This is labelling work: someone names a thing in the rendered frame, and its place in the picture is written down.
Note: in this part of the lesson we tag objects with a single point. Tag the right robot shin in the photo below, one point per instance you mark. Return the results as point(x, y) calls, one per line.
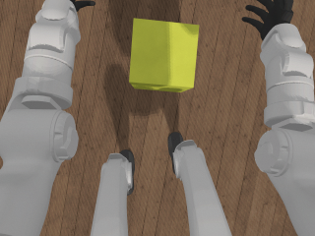
point(190, 143)

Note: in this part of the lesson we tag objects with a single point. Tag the robot right upper arm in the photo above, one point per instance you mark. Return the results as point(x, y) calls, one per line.
point(288, 158)

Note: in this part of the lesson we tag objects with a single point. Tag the robot left upper arm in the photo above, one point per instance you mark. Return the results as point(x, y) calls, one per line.
point(33, 144)

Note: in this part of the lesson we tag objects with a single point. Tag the right robot forearm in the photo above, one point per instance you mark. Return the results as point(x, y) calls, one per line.
point(289, 80)

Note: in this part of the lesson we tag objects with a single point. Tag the robot left thigh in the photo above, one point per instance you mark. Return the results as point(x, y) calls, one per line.
point(110, 212)

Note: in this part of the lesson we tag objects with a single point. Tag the left robot forearm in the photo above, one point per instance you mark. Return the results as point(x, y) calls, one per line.
point(49, 60)

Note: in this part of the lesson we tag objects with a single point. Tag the left robot hand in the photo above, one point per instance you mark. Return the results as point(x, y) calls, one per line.
point(83, 3)

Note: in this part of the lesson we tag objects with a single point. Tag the right robot hand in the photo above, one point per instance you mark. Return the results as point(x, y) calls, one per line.
point(280, 12)

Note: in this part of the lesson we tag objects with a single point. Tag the carton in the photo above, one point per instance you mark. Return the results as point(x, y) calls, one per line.
point(163, 55)

